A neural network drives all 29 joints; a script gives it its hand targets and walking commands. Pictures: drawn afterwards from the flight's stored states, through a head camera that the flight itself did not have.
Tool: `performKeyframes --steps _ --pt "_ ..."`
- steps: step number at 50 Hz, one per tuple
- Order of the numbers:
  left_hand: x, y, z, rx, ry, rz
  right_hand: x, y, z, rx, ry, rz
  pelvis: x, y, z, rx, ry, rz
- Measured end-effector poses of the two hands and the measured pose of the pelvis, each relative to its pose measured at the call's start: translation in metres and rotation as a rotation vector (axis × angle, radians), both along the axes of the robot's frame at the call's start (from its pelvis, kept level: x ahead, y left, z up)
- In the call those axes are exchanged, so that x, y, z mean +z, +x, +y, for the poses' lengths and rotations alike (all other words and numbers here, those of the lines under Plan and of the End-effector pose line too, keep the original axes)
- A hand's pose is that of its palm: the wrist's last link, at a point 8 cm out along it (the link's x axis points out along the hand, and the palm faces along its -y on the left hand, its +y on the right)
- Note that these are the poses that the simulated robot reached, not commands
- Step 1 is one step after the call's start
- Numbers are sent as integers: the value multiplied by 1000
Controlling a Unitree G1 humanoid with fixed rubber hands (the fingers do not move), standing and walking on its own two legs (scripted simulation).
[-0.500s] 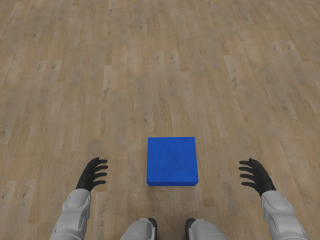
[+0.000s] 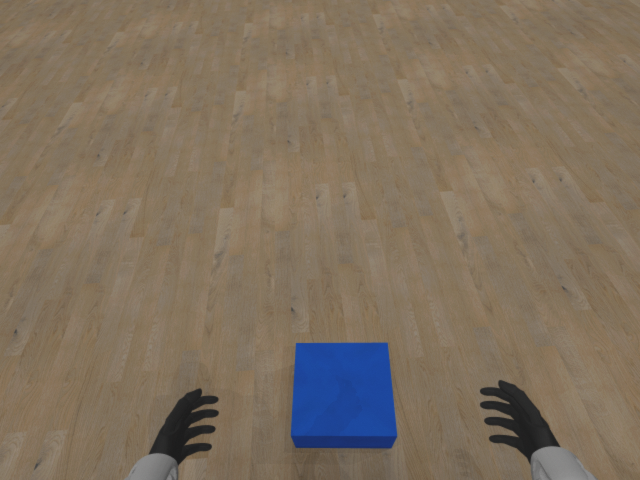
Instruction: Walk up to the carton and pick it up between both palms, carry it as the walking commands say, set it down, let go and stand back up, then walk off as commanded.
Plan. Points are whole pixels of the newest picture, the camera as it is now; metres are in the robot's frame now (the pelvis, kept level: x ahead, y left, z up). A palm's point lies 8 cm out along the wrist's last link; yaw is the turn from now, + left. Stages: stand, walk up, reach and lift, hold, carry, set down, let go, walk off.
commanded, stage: let go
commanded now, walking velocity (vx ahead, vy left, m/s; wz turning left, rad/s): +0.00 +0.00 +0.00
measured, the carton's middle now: (342, 394) +0.42 -0.01 -0.70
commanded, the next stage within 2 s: stand in 0.06 s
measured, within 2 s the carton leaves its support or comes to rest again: neither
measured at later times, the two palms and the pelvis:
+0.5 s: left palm out of the picture +0.10 +0.29 -0.08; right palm out of the picture +0.10 -0.30 -0.09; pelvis +0.00 +0.00 +0.00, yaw +0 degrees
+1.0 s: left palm out of the picture +0.05 +0.31 -0.10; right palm out of the picture +0.06 -0.29 -0.10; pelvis -0.02 +0.01 +0.00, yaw +0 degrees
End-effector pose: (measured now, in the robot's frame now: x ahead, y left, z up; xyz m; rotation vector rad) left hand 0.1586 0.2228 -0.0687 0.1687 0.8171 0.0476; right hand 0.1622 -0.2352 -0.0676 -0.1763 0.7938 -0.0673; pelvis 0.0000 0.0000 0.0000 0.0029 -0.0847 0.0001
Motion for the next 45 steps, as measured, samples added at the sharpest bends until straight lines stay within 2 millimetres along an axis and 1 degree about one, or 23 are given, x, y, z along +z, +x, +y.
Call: performKeyframes --steps 3,5,8,13,16,19,24,36,45 --pt "0 0 -4 -6 3 -7 -2 -2 -1 2 -5 9 0 0 -2 0 -1 3" --pt "-4 -1 2 4 30 -5 -7 -5 -6 0 -29 26 -1 1 -3 3 -3 31" --pt "-9 -8 19 33 87 9 -13 -13 -20 -21 -74 53 -2 4 -5 6 -3 56" --pt "-10 -25 50 77 169 42 -14 -28 -47 -60 -141 71 -2 6 -5 7 -4 74" --pt "-9 -35 63 93 200 52 -15 -38 -57 -76 -169 85 -2 6 -4 7 -4 75" --pt "-9 -42 70 100 214 59 -16 -47 -64 -82 -186 100 -2 4 -4 6 -2 75" --pt "-11 -52 72 96 214 79 -19 -60 -66 -74 -193 124 -1 -2 -3 6 -3 72" --pt "-24 -78 70 80 191 166 -31 -91 -59 -62 -188 215 2 -13 2 6 -2 69" --pt "-31 -97 78 93 190 220 -32 -103 -59 -67 -199 246 2 -21 6 6 1 60"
